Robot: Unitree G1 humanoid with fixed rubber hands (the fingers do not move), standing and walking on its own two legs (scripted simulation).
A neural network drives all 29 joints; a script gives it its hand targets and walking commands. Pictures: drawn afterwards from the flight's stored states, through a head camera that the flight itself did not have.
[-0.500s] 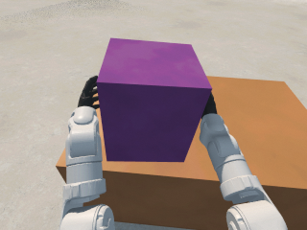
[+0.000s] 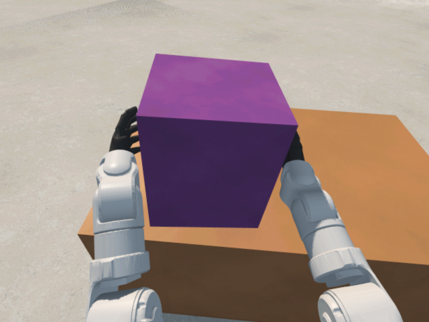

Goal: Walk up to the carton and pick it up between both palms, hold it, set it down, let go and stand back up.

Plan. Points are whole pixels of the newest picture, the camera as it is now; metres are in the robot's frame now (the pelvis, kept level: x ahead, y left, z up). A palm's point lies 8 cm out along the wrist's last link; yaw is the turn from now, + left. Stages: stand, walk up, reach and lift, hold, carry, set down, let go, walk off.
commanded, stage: hold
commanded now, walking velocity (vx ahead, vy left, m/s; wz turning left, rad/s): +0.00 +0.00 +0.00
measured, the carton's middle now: (209, 144) +0.39 +0.00 +0.17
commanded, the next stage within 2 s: none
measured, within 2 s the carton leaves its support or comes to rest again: neither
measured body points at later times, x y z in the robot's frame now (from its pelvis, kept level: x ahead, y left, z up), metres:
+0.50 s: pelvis +0.00 +0.00 +0.00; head -0.03 +0.02 +0.45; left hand +0.38 +0.16 +0.18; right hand +0.37 -0.15 +0.16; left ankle +0.00 +0.13 -0.75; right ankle +0.04 -0.11 -0.75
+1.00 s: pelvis +0.00 +0.00 +0.00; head -0.03 +0.03 +0.45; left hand +0.38 +0.16 +0.19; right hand +0.37 -0.15 +0.16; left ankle +0.00 +0.13 -0.75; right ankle +0.04 -0.11 -0.75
